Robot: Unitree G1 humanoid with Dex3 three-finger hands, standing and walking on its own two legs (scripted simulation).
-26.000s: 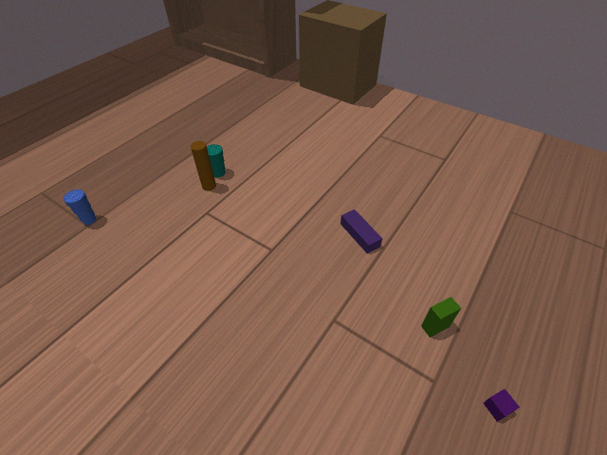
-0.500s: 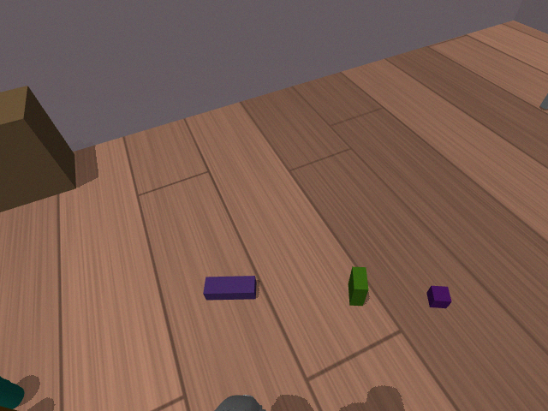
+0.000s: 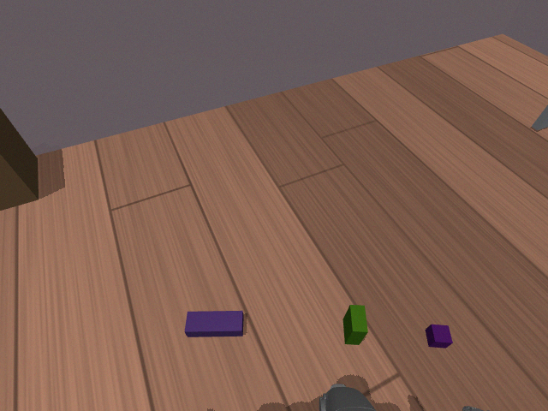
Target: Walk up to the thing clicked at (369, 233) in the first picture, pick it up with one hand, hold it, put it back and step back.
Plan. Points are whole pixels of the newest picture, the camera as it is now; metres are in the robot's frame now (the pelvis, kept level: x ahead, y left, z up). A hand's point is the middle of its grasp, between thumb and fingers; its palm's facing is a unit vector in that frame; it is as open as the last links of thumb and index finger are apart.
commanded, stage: walk up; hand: left
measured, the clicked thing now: (215, 323) +0.49 +0.22 -0.74
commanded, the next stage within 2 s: none
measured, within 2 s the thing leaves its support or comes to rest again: neither
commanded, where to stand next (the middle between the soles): +0.12 -0.02 m, yaw +1 degrees
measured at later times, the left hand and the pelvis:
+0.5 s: hand out of the picture +0.12 +0.27 -0.16, palm faces +0.03 -0.92 -0.38, open 7.4 cm; pelvis +0.02 +0.01 -0.02, yaw +2 degrees
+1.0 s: hand out of the picture +0.08 +0.26 -0.14, palm faces +0.03 -0.93 -0.36, open 7.4 cm; pelvis +0.02 +0.00 +0.00, yaw +2 degrees
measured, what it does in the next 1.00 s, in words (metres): steps on the spot: right foot, then left foot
